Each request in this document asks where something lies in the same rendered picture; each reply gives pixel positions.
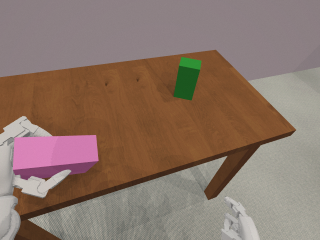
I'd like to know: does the left robot forearm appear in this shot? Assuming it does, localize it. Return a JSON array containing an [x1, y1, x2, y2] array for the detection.
[[0, 195, 21, 240]]

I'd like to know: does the robot left hand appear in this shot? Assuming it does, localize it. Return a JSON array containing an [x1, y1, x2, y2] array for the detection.
[[0, 116, 71, 199]]

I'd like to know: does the table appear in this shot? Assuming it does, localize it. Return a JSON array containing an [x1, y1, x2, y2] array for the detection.
[[0, 50, 296, 240]]

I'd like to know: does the sponge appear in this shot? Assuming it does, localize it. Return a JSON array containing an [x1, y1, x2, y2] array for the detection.
[[13, 135, 99, 180]]

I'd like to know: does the robot right hand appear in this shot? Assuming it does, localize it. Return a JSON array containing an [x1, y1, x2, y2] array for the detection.
[[221, 196, 260, 240]]

